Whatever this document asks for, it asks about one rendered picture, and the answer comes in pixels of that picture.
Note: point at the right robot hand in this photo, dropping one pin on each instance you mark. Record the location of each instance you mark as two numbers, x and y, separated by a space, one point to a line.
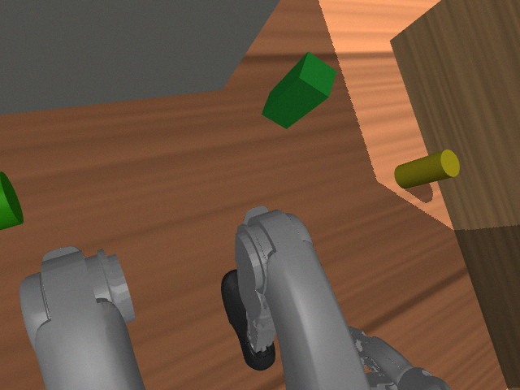
387 364

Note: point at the right robot arm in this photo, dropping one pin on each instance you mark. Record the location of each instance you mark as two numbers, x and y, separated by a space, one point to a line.
418 378

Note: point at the right robot foot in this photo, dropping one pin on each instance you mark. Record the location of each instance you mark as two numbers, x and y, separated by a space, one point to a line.
236 314

